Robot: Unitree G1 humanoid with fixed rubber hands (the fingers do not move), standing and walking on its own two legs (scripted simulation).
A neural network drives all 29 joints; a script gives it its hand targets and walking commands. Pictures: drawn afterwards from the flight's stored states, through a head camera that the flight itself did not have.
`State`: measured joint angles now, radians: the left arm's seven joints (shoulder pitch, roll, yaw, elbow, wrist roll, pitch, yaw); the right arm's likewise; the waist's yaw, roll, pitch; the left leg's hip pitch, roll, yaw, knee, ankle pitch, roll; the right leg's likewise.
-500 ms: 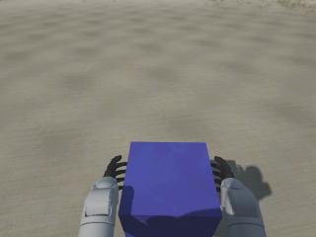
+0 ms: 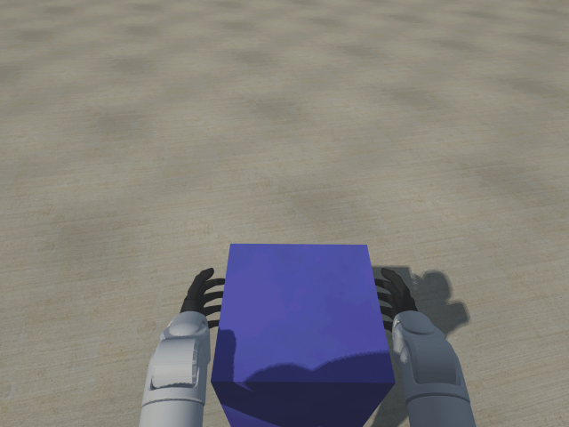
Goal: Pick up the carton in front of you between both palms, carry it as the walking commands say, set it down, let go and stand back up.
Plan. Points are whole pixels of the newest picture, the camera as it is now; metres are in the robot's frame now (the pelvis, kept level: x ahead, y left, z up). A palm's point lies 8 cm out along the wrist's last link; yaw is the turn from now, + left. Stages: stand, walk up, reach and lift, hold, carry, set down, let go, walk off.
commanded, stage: hold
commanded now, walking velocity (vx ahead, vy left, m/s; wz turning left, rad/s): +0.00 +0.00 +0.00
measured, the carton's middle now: (297, 341) +0.29 +0.01 -0.04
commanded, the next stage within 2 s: set down in 0.84 s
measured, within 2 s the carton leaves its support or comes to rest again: neither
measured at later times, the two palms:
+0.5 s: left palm (201, 315) +0.28 +0.15 +0.03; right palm (414, 337) +0.26 -0.15 +0.04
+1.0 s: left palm (203, 303) +0.30 +0.15 +0.04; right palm (412, 325) +0.27 -0.15 +0.04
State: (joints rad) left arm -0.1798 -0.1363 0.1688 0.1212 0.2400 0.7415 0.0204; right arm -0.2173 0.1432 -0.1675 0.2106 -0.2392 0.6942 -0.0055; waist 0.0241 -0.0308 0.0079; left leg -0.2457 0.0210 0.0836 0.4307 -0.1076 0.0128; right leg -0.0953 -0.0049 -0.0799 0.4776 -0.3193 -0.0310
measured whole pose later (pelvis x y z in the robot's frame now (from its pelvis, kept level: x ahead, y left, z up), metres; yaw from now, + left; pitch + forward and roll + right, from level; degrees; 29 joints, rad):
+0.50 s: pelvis -0.01 +0.03 +0.00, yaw -5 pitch -8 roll +0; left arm -0.21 -0.14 0.17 0.17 0.26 0.72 0.02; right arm -0.24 0.15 -0.21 0.25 -0.24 0.65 0.00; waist 0.01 -0.06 0.08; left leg -0.14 0.00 0.10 0.38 -0.11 0.04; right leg -0.04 0.00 0.02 0.44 -0.27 -0.01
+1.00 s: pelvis -0.01 +0.03 +0.00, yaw -5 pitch -8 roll +0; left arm -0.32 -0.17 0.27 0.29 0.31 0.70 -0.01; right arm -0.33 0.17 -0.30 0.36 -0.30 0.64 0.02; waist 0.01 -0.06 0.06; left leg -0.15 -0.01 0.11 0.39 -0.12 0.04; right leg -0.04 -0.01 0.03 0.46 -0.29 0.00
